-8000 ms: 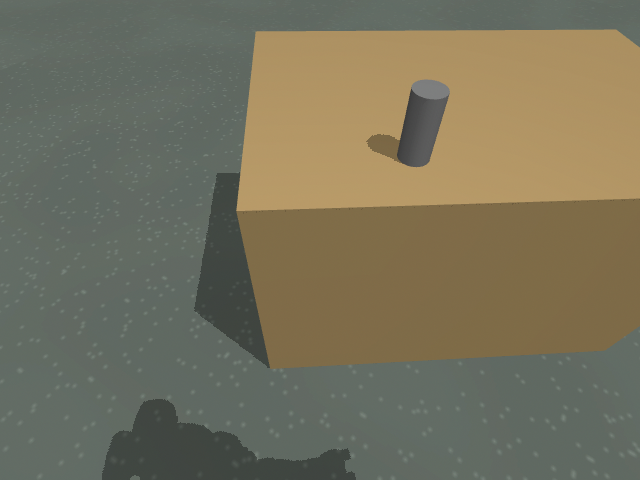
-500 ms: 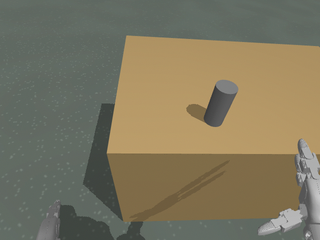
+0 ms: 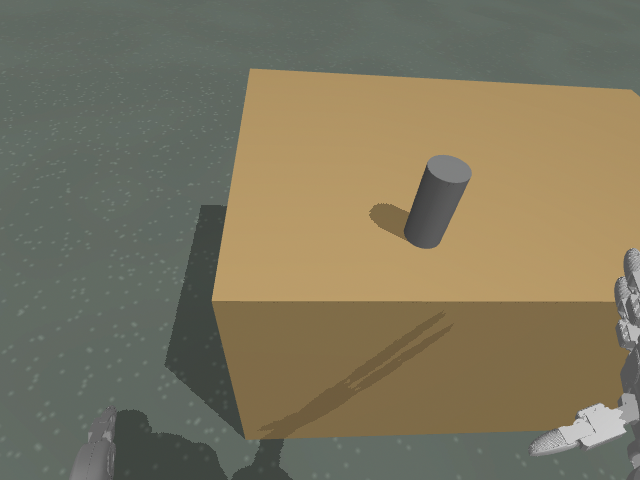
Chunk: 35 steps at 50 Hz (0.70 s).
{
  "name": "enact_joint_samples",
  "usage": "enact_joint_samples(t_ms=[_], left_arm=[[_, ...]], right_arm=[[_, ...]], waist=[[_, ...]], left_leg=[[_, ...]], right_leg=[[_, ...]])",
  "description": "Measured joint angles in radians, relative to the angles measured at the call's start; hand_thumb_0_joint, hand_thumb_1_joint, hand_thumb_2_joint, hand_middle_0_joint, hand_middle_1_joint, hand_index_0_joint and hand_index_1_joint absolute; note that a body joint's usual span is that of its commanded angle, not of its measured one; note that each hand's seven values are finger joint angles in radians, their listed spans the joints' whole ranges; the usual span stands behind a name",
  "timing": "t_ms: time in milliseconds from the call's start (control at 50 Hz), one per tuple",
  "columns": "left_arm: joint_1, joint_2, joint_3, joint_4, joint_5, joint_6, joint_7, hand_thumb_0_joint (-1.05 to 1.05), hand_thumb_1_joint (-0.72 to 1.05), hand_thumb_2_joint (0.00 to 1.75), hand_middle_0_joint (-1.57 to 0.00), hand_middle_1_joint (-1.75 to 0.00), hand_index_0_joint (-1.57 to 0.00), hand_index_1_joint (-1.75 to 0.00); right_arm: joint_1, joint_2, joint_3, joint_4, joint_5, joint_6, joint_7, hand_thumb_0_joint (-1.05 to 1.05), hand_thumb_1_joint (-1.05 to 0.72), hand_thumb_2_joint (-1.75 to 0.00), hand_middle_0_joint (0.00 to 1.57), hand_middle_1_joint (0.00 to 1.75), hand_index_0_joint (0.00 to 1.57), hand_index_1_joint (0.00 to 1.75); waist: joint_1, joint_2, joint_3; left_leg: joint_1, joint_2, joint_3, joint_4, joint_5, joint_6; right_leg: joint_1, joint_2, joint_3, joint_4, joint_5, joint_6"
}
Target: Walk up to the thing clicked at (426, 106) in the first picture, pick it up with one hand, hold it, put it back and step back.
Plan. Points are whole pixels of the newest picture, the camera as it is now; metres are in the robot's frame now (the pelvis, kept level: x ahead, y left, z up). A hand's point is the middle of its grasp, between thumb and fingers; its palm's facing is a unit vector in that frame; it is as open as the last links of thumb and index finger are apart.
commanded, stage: go down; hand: right
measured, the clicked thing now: (434, 204) +0.50 -0.21 +0.05
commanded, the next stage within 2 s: none
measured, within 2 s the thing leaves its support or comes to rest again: neither
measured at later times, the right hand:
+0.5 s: hand (583, 329) +0.22 -0.27 +0.14, palm faces +0.33 +0.88 -0.34, open 17.4 cm
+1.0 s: hand (597, 262) +0.31 -0.33 +0.14, palm faces +0.16 +0.98 -0.08, open 17.5 cm
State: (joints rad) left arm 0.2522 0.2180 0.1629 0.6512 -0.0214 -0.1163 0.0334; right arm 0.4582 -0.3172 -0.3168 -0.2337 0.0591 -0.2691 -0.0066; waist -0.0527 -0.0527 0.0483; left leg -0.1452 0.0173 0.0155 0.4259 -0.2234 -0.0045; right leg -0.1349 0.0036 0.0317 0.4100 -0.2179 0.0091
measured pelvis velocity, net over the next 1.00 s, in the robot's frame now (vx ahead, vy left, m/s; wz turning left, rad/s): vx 0.02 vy -0.01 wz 0.01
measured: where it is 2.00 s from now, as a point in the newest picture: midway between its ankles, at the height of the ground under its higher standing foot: outside the picture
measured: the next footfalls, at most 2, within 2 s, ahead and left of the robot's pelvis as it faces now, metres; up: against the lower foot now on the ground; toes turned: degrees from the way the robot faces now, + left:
none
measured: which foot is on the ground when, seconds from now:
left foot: down 0.00-1.00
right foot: down 0.00-1.00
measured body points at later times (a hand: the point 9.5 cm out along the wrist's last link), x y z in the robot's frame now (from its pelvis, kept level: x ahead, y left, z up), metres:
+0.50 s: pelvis +0.01 +0.00 +0.00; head +0.00 +0.02 +0.45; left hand +0.17 +0.26 -0.10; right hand +0.20 -0.31 +0.16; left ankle +0.01 +0.12 -0.74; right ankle +0.01 -0.13 -0.74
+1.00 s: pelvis +0.02 -0.01 +0.00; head +0.02 +0.00 +0.45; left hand +0.17 +0.25 -0.09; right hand +0.29 -0.38 +0.15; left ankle +0.01 +0.12 -0.74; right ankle +0.01 -0.13 -0.74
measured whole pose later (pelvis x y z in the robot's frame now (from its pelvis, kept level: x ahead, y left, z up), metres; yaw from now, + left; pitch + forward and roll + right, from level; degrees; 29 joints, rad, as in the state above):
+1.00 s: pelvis +0.02 -0.01 +0.00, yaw +0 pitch +1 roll +0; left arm 0.25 0.24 0.02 0.68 -0.02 -0.17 0.16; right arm -0.13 -0.52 -0.56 0.38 0.32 -0.03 0.48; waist -0.02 -0.03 -0.04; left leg -0.23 0.01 0.01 0.45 -0.25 -0.01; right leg -0.23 0.00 0.02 0.48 -0.27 0.00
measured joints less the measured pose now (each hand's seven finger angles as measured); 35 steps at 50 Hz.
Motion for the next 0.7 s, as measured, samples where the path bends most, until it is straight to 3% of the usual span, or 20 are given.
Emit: enact_joint_samples(t_ms=[120, 240, 340, 460, 580, 700], left_arm=[[-0.014, -0.006, 0.008, 0.011, 0.004, 0.0, 0.001, -0.01, -0.54, 0.08, -0.06, -0.06, -0.05, -0.06], [-0.02, -0.013, 0.005, -0.016, 0.021, -0.004, -0.003, -0.01, -0.53, 0.06, -0.06, -0.05, -0.06, -0.06], [-0.031, -0.012, 0.012, 0.016, 0.023, 0.005, 0.002, -0.01, -0.52, 0.05, -0.06, -0.05, -0.06, -0.05], [-0.056, -0.002, -0.012, 0.059, 0.019, 0.014, 0.02, -0.01, -0.52, 0.05, -0.05, -0.04, -0.05, -0.05], [-0.061, -0.013, -0.044, 0.029, 0.009, 0.006, 0.058, -0.01, -0.52, 0.05, -0.06, -0.04, -0.05, -0.05], [-0.065, 0.013, -0.074, 0.044, -0.012, -0.016, 0.1, -0.01, -0.52, 0.04, -0.05, -0.04, -0.05, -0.04]], right_arm=[[0.001, 0.001, 0.0, -0.015, -0.002, -0.008, 0.0, -0.01, 0.54, -0.05, 0.05, 0.05, 0.06, 0.05], [-0.006, 0.022, -0.026, -0.011, -0.005, -0.062, 0.014, -0.01, 0.51, -0.05, 0.05, 0.05, 0.06, 0.05], [-0.051, 0.018, -0.065, 0.054, 0.017, -0.052, 0.039, -0.01, 0.52, -0.04, 0.05, 0.05, 0.06, 0.05], [-0.125, 0.006, -0.09, 0.106, 0.046, -0.019, 0.095, -0.01, 0.53, -0.04, 0.04, 0.05, 0.06, 0.05], [-0.272, -0.048, -0.141, 0.222, 0.119, 0.019, 0.178, -0.01, 0.54, -0.04, 0.04, 0.05, 0.06, 0.05], [-0.446, -0.138, -0.218, 0.449, 0.21, 0.129, 0.316, -0.01, 0.52, -0.04, 0.05, 0.05, 0.06, 0.05]], waist=[[-0.002, -0.002, 0.005], [0.006, 0.008, -0.016], [0.012, 0.022, -0.038], [0.018, 0.018, -0.028], [0.03, 0.014, -0.024], [0.044, 0.02, -0.061]], left_leg=[[0.003, 0.002, 0.0, -0.001, 0.0, -0.002], [-0.009, 0.003, 0.001, 0.012, -0.01, -0.003], [-0.01, 0.0, 0.003, 0.022, -0.02, -0.001], [-0.021, -0.002, 0.004, 0.027, -0.021, 0.001], [-0.026, -0.003, 0.012, 0.019, -0.017, 0.001], [-0.038, -0.004, 0.013, 0.013, -0.018, 0.0]], right_leg=[[0.002, 0.002, 0.0, 0.0, -0.001, -0.002], [-0.01, 0.002, 0.001, 0.012, -0.01, -0.002], [-0.012, 0.0, 0.002, 0.023, -0.02, 0.001], [-0.025, -0.002, 0.004, 0.034, -0.024, 0.002], [-0.036, -0.003, 0.012, 0.032, -0.02, 0.004], [-0.05, -0.004, 0.012, 0.03, -0.023, 0.002]])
